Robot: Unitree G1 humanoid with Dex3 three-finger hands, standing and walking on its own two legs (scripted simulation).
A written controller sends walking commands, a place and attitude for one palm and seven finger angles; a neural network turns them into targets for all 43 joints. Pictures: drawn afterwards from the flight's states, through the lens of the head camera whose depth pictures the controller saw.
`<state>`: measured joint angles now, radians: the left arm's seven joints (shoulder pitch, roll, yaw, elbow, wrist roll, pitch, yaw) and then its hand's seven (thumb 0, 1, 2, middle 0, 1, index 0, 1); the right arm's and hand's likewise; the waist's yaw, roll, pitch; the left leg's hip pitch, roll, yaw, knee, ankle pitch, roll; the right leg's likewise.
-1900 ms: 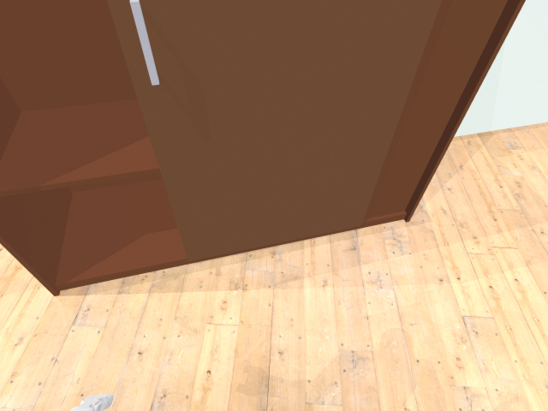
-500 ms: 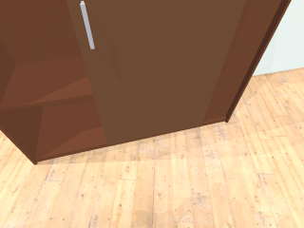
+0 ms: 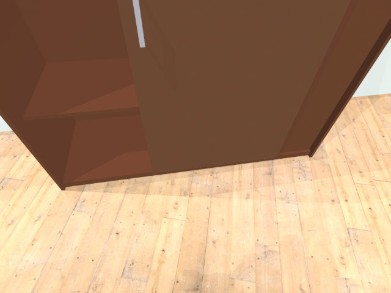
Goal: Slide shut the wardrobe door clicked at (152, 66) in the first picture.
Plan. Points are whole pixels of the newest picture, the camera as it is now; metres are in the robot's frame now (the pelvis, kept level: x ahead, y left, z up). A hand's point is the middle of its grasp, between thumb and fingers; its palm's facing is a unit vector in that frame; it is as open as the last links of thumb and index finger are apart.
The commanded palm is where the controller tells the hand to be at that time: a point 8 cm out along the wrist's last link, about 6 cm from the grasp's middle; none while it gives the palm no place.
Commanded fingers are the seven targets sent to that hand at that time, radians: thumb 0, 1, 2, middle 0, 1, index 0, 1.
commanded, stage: turn to face it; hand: right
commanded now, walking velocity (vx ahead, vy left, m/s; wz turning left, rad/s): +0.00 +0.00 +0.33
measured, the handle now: (138, 16) +0.82 +0.22 +0.18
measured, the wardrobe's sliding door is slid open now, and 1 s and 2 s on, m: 0.51 0.51 0.51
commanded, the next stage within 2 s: take the last steps up to it in 0.34 s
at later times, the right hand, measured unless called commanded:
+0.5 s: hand out of the picture +0.07 -0.22 -0.16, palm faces -0.12 +0.97 -0.21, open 7.3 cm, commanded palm none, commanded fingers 0.00 -0.90 -0.90 0.20 0.30 0.20 0.30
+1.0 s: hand out of the picture +0.05 -0.17 -0.20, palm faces -0.21 +0.97 -0.09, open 7.3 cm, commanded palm none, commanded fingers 0.00 -0.90 -0.90 0.20 0.30 0.20 0.30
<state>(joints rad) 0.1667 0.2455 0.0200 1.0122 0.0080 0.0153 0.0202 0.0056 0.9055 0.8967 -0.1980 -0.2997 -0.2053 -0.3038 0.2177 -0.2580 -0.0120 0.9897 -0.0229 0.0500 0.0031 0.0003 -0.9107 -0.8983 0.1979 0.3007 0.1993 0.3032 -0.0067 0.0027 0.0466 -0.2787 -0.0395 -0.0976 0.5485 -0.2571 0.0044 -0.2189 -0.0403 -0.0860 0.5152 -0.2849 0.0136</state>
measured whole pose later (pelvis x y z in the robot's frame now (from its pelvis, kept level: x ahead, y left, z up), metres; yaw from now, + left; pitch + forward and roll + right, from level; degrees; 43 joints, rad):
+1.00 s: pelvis +0.07 +0.00 -0.01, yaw +15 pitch -1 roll +3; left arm 0.23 0.19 0.06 0.99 0.03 -0.04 0.01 0.01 0.91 0.90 -0.20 -0.30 -0.20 -0.30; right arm 0.43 -0.16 -0.04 1.10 -0.03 -0.01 0.01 0.00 -0.91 -0.90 0.20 0.30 0.20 0.30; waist 0.00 0.03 0.01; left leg -0.06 -0.05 0.02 0.53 -0.44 0.02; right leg -0.41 -0.10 -0.13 0.65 -0.26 0.00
